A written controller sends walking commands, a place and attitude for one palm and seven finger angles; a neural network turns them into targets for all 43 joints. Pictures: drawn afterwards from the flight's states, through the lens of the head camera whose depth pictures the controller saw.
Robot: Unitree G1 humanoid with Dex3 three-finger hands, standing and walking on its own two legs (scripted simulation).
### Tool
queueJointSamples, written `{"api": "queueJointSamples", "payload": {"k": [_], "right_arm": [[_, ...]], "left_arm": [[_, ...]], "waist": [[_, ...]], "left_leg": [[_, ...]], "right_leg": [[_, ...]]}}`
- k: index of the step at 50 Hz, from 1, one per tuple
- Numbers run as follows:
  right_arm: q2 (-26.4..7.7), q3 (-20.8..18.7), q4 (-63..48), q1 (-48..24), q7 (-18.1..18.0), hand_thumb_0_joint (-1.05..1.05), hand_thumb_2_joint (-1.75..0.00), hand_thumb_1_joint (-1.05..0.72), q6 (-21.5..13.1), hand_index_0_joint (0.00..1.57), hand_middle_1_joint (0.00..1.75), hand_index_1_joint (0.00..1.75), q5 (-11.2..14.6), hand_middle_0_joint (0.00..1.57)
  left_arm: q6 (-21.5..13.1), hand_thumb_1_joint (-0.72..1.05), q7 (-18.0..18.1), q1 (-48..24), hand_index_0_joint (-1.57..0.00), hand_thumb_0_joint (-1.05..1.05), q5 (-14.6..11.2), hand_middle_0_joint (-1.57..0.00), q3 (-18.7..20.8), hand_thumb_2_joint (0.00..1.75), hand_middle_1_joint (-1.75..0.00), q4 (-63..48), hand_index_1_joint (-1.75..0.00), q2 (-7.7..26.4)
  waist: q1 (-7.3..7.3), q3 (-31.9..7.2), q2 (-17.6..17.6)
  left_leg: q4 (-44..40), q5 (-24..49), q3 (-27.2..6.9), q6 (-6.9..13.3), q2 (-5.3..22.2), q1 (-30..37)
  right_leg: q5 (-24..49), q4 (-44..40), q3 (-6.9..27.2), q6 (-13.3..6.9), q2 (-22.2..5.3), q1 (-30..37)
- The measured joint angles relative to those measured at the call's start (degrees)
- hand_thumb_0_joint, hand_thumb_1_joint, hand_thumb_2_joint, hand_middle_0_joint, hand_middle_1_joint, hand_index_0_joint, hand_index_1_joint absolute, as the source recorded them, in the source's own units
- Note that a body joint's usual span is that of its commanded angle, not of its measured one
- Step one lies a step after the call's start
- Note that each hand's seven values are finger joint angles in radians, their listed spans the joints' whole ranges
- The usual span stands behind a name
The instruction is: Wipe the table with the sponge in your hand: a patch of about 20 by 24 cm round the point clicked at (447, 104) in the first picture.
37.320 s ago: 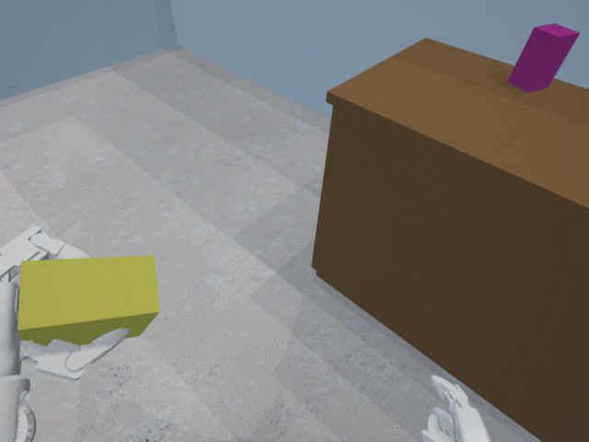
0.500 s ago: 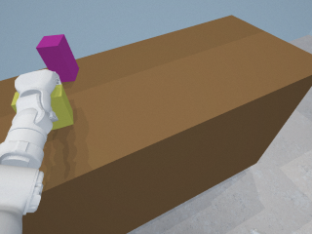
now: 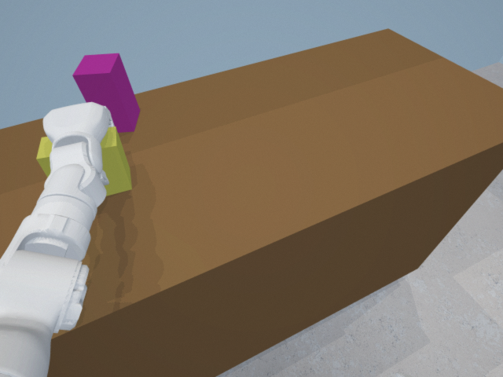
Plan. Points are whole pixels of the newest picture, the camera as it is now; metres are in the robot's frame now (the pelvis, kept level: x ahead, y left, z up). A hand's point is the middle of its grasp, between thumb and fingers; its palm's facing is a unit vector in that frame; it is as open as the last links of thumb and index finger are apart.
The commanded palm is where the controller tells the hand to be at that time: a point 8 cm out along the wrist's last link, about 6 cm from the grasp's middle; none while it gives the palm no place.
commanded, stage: wipe back along the third lane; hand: left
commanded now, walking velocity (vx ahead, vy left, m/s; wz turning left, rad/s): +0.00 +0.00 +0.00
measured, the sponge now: (93, 173) +0.43 +0.30 +0.10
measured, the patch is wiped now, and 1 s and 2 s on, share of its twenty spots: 1.00 1.00 1.00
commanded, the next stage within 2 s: slide back across to the middle lane in 1.56 s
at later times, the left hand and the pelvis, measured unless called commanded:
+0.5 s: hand (94, 162) +0.41 +0.27 +0.14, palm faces +0.07 -0.02 -1.00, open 9.9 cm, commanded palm +0.36 +0.25 +0.15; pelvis +0.04 +0.01 +0.00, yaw +1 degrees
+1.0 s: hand (101, 185) +0.36 +0.24 +0.14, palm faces +0.18 -0.09 -0.98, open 9.8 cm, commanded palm +0.31 +0.22 +0.15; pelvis +0.04 +0.00 +0.00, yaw +1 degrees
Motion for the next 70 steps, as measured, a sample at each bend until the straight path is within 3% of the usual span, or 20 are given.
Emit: {"api": "queueJointSamples", "payload": {"k": [10, 16, 22, 34, 46, 70], "right_arm": [[0.2, 0.3, 0.0, -1.8, 0.9, 0.01, -0.90, -0.90, 1.3, 0.20, 0.30, 0.30, 1.0, 0.20], [0.3, 0.9, -1.2, -5.1, 1.3, 0.01, -0.90, -0.90, 1.7, 0.20, 0.30, 0.30, 1.3, 0.20], [0.0, 1.4, -3.2, -8.2, 1.8, 0.01, -0.90, -0.90, 2.5, 0.20, 0.30, 0.30, 1.2, 0.20], [-0.2, 2.4, -5.8, -12.2, 3.6, 0.01, -0.90, -0.90, 2.9, 0.20, 0.30, 0.30, 1.3, 0.20], [0.6, 3.2, -6.3, -12.9, 4.9, 0.01, -0.90, -0.90, 3.2, 0.19, 0.30, 0.30, 1.1, 0.20], [0.4, 2.7, -6.1, -11.3, 5.2, 0.01, -0.90, -0.90, 4.0, 0.20, 0.30, 0.30, 1.2, 0.20]], "left_arm": [[6.0, -0.51, 2.9, 7.2, -0.76, 0.01, -2.3, -0.73, -2.7, 1.09, -1.42, -10.0, -1.41, -3.0], [11.6, -0.49, 2.0, 10.0, -0.74, 0.01, -2.4, -0.70, -4.9, 1.08, -1.44, -15.8, -1.43, -4.7], [14.8, -0.48, -0.1, 14.5, -0.73, 0.00, -2.4, -0.69, -5.6, 1.08, -1.45, -23.7, -1.44, -5.5], [18.7, -0.47, -2.1, 24.3, -0.72, 0.01, -1.0, -0.68, -7.1, 1.08, -1.46, -40.5, -1.45, -7.1], [21.2, -0.46, -2.3, 33.2, -0.71, 0.02, -1.1, -0.67, -6.5, 1.07, -1.46, -53.4, -1.44, -7.8], [23.2, -0.46, 0.1, 37.1, -0.72, 0.02, -0.8, -0.66, -7.9, 1.07, -1.47, -57.2, -1.42, -9.6]], "waist": [[1.82, -0.2, 0.7], [2.59, -0.1, 1.0], [3.39, -0.3, 1.5], [5.14, 0.2, 2.1], [5.60, 0.7, 2.6], [5.16, 1.6, 2.6]], "left_leg": [[-1.3, -0.7, 0.0, 0.5, -0.3, 3.7], [-1.8, -1.2, -0.5, 0.6, -0.5, 5.5], [-1.7, -2.2, -1.0, 0.5, -0.4, 7.1], [-0.6, -4.2, -1.8, 0.4, -0.3, 9.7], [0.3, -4.9, -1.0, 0.4, -0.1, 10.9], [1.0, -3.8, -0.5, -0.6, 0.4, 11.0]], "right_leg": [[-1.0, -0.9, 0.1, 0.3, -0.3, 3.6], [-1.9, -1.0, -0.5, 0.4, -0.5, 5.4], [-3.1, -0.9, -1.0, 0.4, -0.5, 7.1], [-5.4, 0.4, -1.7, 0.3, -0.4, 9.9], [-5.9, 1.6, -1.1, 0.3, -0.1, 10.6], [-5.3, 3.6, -0.7, -0.8, 0.3, 9.9]]}}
